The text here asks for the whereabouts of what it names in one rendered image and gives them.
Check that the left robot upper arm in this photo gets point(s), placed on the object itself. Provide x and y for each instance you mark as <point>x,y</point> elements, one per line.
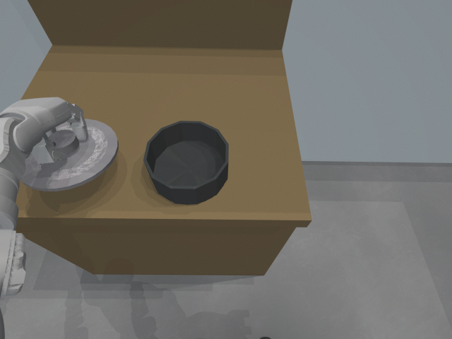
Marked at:
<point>12,266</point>

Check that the robot left forearm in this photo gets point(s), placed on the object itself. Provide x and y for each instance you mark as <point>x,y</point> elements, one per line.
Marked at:
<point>19,133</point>

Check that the pot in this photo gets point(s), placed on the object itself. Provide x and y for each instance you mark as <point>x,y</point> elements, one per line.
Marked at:
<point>187,161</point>

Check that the lid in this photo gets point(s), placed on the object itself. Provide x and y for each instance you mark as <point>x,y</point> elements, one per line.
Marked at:
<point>88,161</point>

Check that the knob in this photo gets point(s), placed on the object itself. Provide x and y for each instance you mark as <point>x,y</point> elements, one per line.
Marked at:
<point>66,141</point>

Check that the left robot hand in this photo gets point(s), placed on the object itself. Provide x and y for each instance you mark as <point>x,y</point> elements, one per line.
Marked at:
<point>50,112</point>

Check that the table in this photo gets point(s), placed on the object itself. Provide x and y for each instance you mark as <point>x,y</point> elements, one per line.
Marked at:
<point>138,66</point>

